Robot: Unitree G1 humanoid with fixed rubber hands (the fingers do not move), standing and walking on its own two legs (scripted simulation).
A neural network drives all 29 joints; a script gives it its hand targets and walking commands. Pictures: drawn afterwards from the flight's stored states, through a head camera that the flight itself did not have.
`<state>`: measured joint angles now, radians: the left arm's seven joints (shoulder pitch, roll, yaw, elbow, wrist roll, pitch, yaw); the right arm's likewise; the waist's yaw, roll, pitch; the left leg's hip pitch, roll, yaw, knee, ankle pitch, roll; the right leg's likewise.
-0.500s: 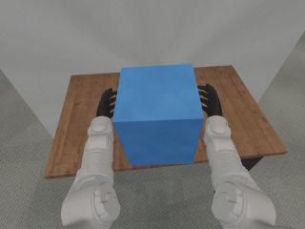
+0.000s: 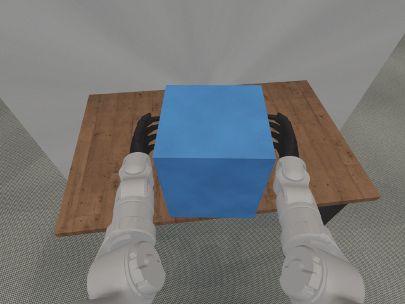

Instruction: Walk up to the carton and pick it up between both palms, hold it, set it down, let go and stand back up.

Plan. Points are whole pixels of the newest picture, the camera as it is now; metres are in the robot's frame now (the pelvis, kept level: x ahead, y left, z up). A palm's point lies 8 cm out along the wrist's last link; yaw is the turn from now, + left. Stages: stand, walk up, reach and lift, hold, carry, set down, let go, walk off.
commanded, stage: set down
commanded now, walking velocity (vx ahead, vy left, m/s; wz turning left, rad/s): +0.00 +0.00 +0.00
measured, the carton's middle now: (212, 155) +0.44 +0.05 +0.01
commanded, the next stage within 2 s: none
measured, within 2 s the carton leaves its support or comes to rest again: neither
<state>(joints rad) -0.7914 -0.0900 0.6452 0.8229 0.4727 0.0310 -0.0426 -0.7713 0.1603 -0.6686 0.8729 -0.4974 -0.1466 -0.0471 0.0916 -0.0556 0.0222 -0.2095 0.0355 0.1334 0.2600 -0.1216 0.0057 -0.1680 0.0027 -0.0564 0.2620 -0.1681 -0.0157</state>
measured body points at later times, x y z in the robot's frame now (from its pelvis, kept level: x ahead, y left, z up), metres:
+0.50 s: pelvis +0.00 +0.00 +0.00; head +0.06 +0.03 +0.45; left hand +0.41 +0.20 +0.06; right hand +0.43 -0.10 +0.07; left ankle +0.00 +0.11 -0.75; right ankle -0.03 -0.10 -0.75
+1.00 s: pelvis +0.00 +0.00 +0.00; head +0.06 +0.03 +0.44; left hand +0.41 +0.20 +0.06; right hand +0.43 -0.10 +0.07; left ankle +0.00 +0.11 -0.75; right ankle -0.03 -0.10 -0.75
